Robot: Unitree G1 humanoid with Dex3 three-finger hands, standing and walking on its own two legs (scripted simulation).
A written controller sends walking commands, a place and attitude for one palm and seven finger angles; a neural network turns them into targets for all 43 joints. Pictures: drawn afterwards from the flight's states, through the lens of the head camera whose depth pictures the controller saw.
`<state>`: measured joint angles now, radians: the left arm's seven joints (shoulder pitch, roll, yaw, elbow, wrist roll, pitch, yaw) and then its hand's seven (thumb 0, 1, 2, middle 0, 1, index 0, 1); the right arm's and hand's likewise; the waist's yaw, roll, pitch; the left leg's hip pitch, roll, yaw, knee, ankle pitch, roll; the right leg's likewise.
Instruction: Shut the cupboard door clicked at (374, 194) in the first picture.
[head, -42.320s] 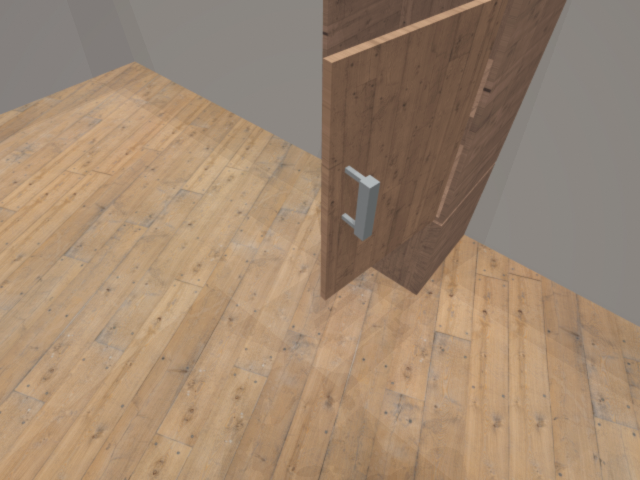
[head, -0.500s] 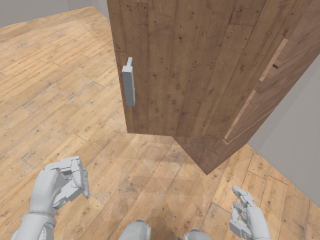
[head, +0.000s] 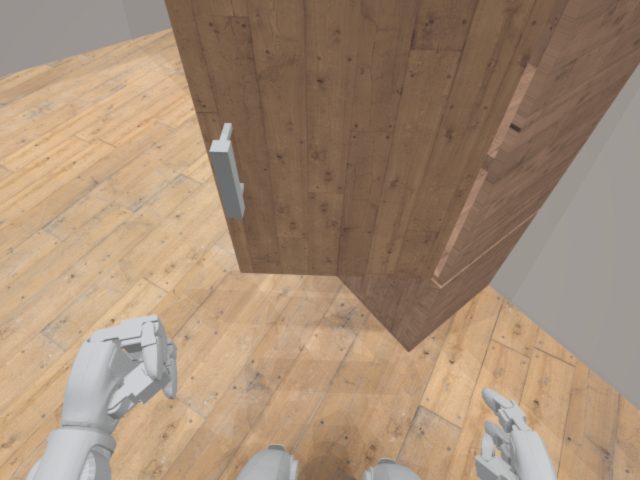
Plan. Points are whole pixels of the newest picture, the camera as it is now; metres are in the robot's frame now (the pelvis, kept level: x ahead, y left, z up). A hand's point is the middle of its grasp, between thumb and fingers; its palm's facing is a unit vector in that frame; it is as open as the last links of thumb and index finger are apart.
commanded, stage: raise the hand and make a fist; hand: left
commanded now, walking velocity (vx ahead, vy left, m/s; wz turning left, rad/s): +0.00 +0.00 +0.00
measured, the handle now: (231, 172) +0.53 +0.17 +0.07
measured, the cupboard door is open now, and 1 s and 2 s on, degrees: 50 50 47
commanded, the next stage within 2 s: bring the fist close to the handle in 0.04 s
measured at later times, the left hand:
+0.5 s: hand (201, 311) +0.29 +0.16 +0.07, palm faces -0.04 -1.00 -0.01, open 3.1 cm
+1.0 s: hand (242, 241) +0.40 +0.13 +0.07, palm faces -0.01 -1.00 -0.02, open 3.1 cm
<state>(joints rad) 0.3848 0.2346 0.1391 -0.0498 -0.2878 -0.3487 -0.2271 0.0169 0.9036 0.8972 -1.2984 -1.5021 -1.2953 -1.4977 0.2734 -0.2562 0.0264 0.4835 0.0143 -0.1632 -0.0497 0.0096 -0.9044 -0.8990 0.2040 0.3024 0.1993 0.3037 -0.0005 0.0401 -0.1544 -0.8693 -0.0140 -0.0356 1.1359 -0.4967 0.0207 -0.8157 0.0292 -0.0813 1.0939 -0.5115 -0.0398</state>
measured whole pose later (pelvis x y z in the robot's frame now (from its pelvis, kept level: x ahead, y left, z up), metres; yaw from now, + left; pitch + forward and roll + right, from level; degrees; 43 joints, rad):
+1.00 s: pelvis +0.00 +0.01 +0.01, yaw -1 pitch +15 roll -1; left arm -0.39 0.19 0.12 0.62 -0.15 -0.37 -0.04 0.02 0.90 0.90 -1.30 -1.50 -1.30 -1.50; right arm 0.27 -0.25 0.02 0.60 0.01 -0.06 -0.02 0.01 -0.91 -0.90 0.20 0.30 0.20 0.30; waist -0.05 0.03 -0.14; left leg -0.89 -0.02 0.00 1.08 -0.46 0.03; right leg -0.85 0.02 -0.04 1.06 -0.48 -0.03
